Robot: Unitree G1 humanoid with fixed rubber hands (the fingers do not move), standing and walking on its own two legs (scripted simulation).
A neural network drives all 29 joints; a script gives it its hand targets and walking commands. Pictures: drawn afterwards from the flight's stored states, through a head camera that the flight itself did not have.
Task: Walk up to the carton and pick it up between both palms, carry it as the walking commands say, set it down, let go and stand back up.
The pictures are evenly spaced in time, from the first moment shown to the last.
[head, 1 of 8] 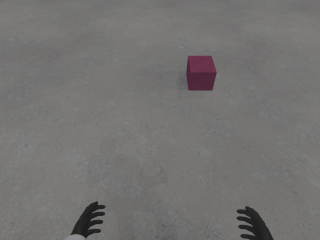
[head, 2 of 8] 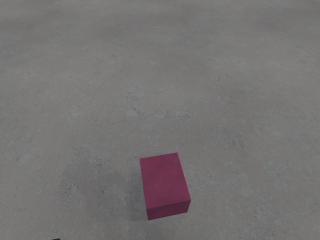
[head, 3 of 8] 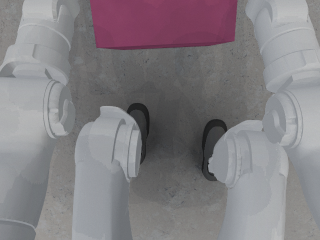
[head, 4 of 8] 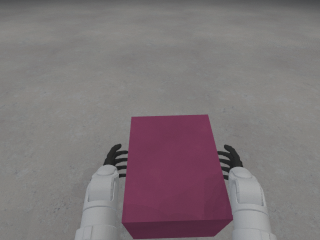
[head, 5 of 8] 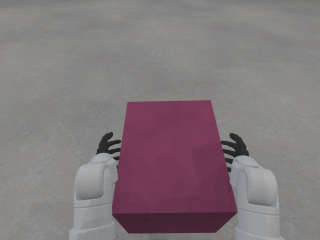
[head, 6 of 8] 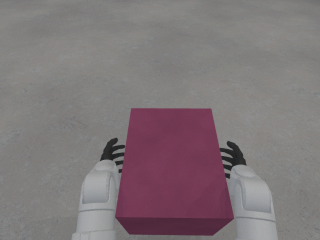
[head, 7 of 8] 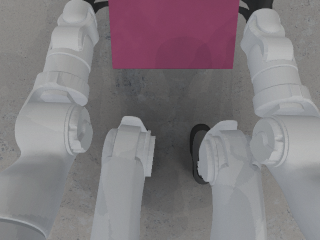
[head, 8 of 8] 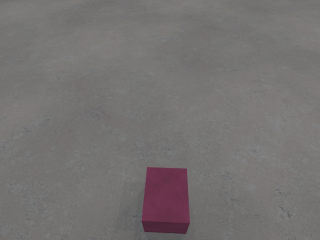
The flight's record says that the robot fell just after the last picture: no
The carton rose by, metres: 0.68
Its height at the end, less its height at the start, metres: +0.00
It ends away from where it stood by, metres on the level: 0.71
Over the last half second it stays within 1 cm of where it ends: yes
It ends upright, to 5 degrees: yes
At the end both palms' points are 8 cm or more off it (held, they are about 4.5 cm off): yes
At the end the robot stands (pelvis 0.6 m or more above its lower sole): yes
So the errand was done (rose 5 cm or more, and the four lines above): yes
